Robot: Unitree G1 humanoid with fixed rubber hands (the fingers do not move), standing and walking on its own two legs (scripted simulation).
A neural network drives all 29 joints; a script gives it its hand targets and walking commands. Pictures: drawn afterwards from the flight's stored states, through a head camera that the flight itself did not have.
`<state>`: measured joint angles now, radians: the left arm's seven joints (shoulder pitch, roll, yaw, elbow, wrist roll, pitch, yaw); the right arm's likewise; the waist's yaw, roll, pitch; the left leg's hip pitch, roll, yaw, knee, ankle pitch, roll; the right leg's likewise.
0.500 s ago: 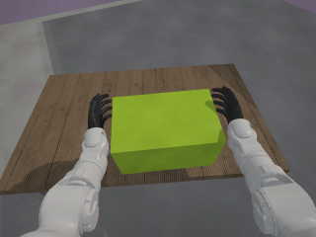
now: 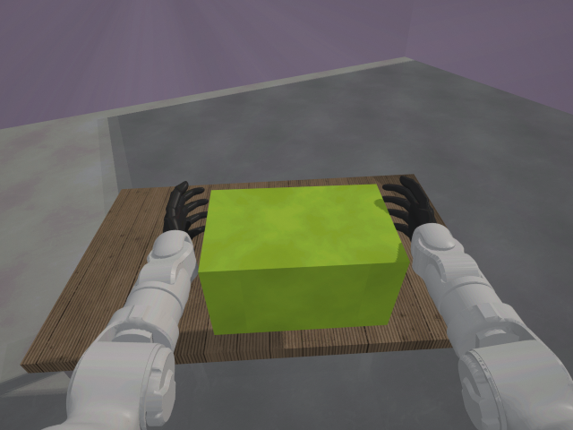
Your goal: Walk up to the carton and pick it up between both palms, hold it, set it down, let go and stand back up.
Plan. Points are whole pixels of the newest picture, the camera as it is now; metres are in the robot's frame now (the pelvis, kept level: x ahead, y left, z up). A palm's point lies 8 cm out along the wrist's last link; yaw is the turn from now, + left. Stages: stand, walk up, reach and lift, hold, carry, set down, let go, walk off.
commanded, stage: reach and lift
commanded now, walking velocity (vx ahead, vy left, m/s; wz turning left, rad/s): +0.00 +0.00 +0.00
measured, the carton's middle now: (298, 256) +0.39 +0.03 +0.08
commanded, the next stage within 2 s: hold in 1.34 s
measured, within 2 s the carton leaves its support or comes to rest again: neither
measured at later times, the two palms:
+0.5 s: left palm (174, 218) +0.39 +0.20 +0.16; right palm (423, 206) +0.41 -0.16 +0.17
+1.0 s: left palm (169, 213) +0.38 +0.21 +0.18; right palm (427, 204) +0.39 -0.16 +0.18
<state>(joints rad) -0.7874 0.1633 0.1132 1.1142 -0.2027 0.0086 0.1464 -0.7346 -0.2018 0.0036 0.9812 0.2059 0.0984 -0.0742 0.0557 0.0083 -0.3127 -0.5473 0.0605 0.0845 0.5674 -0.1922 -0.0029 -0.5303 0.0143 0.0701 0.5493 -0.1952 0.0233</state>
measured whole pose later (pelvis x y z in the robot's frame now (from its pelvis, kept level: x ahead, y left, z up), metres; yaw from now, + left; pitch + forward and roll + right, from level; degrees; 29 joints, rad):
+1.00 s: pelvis +0.01 +0.00 +0.01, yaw +0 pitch +5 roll +0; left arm -0.71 0.17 0.15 0.77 -0.11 0.36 0.15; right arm -0.73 -0.20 0.00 0.80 0.23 0.36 -0.11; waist 0.03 0.01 -0.28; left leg -0.39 0.05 0.08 0.44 -0.14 0.00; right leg -0.37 0.01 0.07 0.42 -0.15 0.02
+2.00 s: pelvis +0.00 +0.00 +0.01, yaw +0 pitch +3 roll +0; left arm -0.72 0.17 0.17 0.65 -0.05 0.53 0.13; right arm -0.73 -0.21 0.00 0.69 0.25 0.49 -0.12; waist 0.00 0.01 -0.28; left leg -0.35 0.05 0.08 0.42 -0.13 0.00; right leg -0.33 0.01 0.07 0.40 -0.13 0.02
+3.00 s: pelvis +0.00 +0.00 +0.01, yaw +1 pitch +4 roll +0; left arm -0.73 0.17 0.18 0.64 -0.02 0.54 0.10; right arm -0.73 -0.21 0.00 0.66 0.24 0.50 -0.14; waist 0.00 0.01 -0.28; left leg -0.35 0.05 0.08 0.40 -0.13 0.00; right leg -0.33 0.01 0.07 0.39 -0.13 0.02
